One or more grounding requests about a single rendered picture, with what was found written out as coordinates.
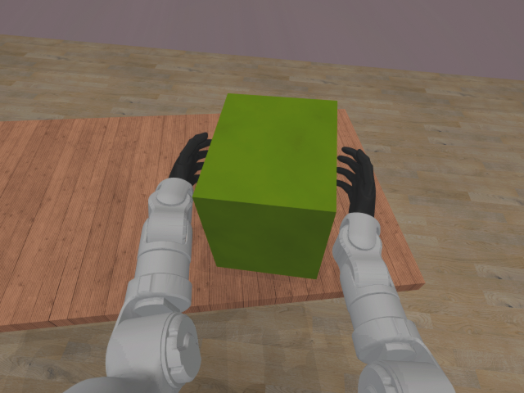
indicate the robot right hand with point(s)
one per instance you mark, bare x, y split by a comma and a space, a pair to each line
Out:
362, 193

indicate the right robot forearm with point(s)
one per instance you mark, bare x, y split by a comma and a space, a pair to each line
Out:
381, 328

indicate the robot left upper arm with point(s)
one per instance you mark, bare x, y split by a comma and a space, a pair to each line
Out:
152, 354

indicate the left robot forearm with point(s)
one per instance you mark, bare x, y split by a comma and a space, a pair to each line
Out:
160, 284

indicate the robot right upper arm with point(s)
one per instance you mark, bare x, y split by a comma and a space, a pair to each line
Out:
391, 376

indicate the carton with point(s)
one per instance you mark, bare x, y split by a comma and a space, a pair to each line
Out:
267, 192

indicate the table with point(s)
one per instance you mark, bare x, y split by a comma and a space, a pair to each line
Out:
73, 201

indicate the robot left hand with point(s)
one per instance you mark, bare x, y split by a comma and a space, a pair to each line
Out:
186, 165

